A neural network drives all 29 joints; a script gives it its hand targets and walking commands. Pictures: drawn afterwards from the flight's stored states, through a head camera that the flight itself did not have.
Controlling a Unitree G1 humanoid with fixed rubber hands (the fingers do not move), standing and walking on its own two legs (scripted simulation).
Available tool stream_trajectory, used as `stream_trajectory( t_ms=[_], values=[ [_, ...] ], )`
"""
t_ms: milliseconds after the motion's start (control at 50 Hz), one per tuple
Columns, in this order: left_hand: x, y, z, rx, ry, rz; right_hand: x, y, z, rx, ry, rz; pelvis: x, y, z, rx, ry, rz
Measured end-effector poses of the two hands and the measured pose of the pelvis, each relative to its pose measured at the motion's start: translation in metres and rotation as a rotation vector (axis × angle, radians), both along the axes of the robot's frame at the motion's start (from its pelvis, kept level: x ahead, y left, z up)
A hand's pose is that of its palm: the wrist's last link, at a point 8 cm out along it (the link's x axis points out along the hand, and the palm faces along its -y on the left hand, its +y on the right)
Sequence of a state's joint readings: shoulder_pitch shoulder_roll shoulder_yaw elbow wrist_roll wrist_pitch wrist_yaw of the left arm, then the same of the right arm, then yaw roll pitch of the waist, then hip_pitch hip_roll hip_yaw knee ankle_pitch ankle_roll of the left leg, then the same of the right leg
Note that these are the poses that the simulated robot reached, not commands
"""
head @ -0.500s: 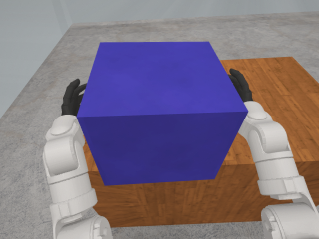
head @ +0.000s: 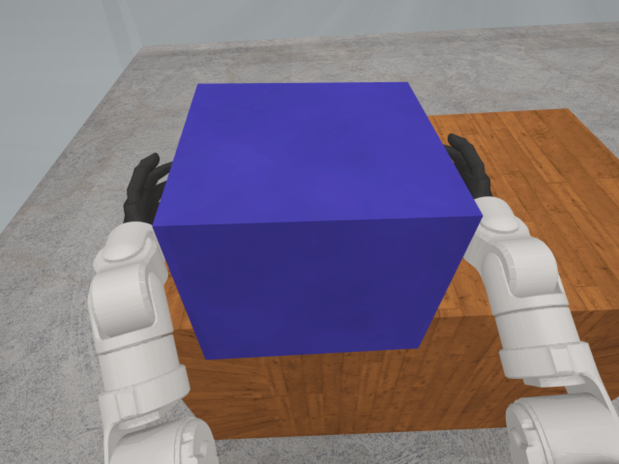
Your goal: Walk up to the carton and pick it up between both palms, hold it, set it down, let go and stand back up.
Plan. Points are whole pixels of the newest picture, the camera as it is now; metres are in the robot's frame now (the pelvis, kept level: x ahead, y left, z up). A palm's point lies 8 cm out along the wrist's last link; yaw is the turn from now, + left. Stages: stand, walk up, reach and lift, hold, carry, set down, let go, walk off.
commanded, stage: hold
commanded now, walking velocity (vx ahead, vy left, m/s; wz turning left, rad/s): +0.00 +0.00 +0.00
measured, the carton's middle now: (309, 217) +0.39 +0.00 +0.12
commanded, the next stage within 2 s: none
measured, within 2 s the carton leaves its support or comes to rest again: neither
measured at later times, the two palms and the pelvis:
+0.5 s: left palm (145, 224) +0.35 +0.19 +0.18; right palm (468, 198) +0.35 -0.19 +0.17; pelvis +0.00 +0.00 +0.00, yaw +0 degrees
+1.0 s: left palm (143, 226) +0.34 +0.19 +0.18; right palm (466, 199) +0.35 -0.19 +0.17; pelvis +0.01 +0.00 +0.00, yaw +0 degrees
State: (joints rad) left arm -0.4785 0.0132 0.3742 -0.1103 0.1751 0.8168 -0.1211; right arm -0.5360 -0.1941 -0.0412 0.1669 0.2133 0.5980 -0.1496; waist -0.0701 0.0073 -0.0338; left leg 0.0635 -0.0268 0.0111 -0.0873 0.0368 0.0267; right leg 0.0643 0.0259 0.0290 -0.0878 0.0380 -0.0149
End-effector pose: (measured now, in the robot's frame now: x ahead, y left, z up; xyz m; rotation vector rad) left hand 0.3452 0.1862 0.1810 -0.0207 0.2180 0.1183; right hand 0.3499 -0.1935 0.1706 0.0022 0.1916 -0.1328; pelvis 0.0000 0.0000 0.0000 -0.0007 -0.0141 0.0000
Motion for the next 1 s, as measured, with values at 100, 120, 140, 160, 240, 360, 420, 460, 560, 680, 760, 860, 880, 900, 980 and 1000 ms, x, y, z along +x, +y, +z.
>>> stream_trajectory(
  t_ms=[100,120,140,160,240,360,420,460,560,680,760,860,880,900,980,1000],
  values=[
    [0.0009,-0.0005,-0.002,-0.002,0.007,-0.002,-0.0001,-0.0005,-0.0013,-0.002,0.006,-0.003,-0.0001,0.0004,0.0,0.0,-0.002,-0.001],
    [0.0011,-0.0005,-0.0023,-0.002,0.007,-0.003,-0.0001,-0.0005,-0.0016,-0.003,0.007,-0.003,0.0001,0.0005,0.0,0.0,-0.001,-0.001],
    [0.0011,-0.0005,-0.0024,-0.002,0.006,-0.003,-0.0002,-0.0006,-0.0015,-0.003,0.006,-0.003,0.0002,0.0005,0.0,0.0,0.001,-0.002],
    [0.001,-0.0006,-0.0022,-0.002,0.004,-0.004,-0.0003,-0.0006,-0.0011,-0.004,0.004,-0.003,0.0005,0.0005,0.0,0.0,0.002,-0.003],
    [0.0003,-0.0003,-0.0012,-0.001,-0.001,-0.003,-0.0003,-0.0003,0.0006,-0.004,-0.002,-0.002,0.0015,0.0006,0.0,0.0,0.002,-0.004],
    [0.002,0.0004,-0.0048,0.0,0.017,-0.002,0.0012,0.0003,-0.0031,-0.005,0.016,-0.002,0.0027,0.0004,0.0,0.0,-0.001,-0.003],
    [0.0014,0.001,-0.0048,0.002,0.016,-0.001,0.0015,0.001,-0.0037,-0.005,0.015,0.001,0.0036,0.0004,0.0,0.0,0.002,-0.003],
    [0.0006,0.0013,-0.0031,0.005,0.009,0.0,0.0016,0.0013,-0.002,-0.004,0.007,0.003,0.0042,0.0005,0.0,0.0,0.002,-0.003],
    [0.0019,0.0011,-0.0003,0.007,0.003,0.001,0.003,0.0011,0.0008,-0.003,0.0,0.002,0.0057,0.0004,-0.0001,0.0,-0.001,0.001],
    [0.0028,0.0007,-0.0031,-0.001,0.014,-0.001,0.0026,0.0007,-0.0019,-0.004,0.011,-0.001,0.0072,0.0001,-0.0001,0.0,-0.009,-0.002],
    [0.0001,0.0016,-0.0014,-0.001,0.003,0.001,0.0014,0.0016,0.0007,-0.007,-0.001,0.003,0.0082,-0.0002,-0.0001,0.0,-0.011,-0.004],
    [-0.0004,0.0033,-0.0025,0.002,0.013,0.003,0.0021,0.0032,-0.0002,-0.009,0.009,0.005,0.0082,-0.0004,-0.0002,0.0,-0.017,-0.003],
    [-0.0005,0.0036,-0.003,0.003,0.017,0.003,0.0022,0.0036,-0.0011,-0.006,0.013,0.006,0.008,-0.0004,-0.0002,0.0,-0.018,-0.002],
    [-0.0006,0.0039,-0.0034,0.004,0.019,0.004,0.0023,0.0038,-0.0019,-0.004,0.015,0.006,0.0078,-0.0003,-0.0002,0.0,-0.018,-0.002],
    [-0.0015,0.0044,-0.0028,0.005,0.013,0.005,0.0021,0.0044,-0.0015,-0.006,0.008,0.008,0.0073,0.0,-0.0001,0.0,-0.014,0.0],
    [-0.0018,0.0043,-0.0021,0.007,0.01,0.005,0.002,0.0043,-0.0009,-0.006,0.005,0.009,0.0072,0.0,-0.0001,0.0,-0.013,0.0]
  ],
)
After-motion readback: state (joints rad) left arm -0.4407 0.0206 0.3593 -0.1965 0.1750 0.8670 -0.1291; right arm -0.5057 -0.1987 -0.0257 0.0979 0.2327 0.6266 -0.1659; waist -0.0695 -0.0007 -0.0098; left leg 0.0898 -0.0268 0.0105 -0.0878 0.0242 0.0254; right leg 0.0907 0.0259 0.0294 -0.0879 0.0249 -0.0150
